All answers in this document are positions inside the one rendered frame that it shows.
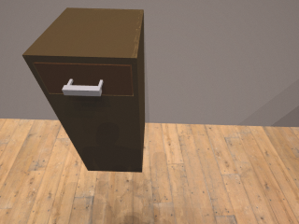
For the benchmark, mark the drawer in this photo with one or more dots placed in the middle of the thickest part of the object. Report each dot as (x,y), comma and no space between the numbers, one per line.
(117,78)

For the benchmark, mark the cabinet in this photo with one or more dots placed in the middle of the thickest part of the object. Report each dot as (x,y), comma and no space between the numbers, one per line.
(107,131)

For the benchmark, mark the handle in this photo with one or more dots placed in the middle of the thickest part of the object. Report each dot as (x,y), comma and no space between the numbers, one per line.
(82,90)

